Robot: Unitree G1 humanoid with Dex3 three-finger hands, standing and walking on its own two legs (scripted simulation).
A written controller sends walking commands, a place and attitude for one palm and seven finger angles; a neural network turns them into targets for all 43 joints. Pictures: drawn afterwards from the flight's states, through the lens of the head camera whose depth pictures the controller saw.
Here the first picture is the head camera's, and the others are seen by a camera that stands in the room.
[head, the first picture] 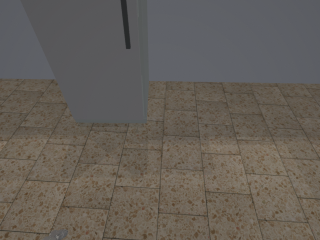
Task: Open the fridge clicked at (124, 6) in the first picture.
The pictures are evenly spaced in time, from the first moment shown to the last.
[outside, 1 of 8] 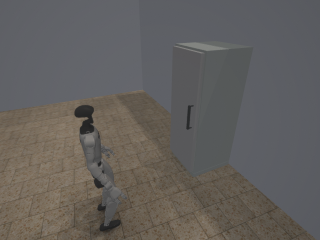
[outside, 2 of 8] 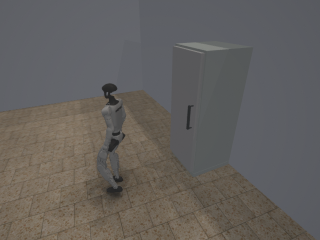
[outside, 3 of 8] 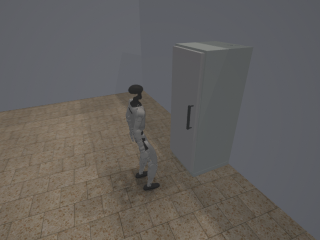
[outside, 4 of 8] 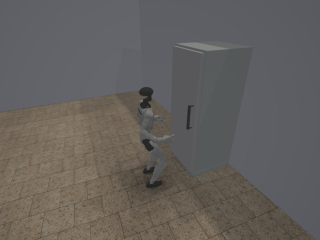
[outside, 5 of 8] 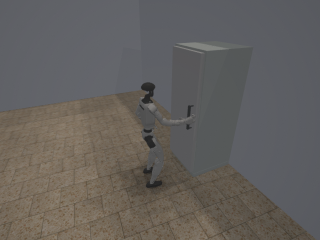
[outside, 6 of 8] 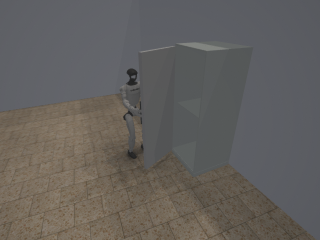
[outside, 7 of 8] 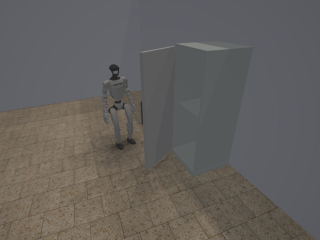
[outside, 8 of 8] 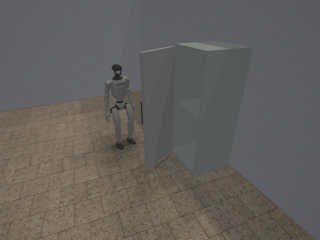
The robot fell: no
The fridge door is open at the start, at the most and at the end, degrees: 0 70 64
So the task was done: yes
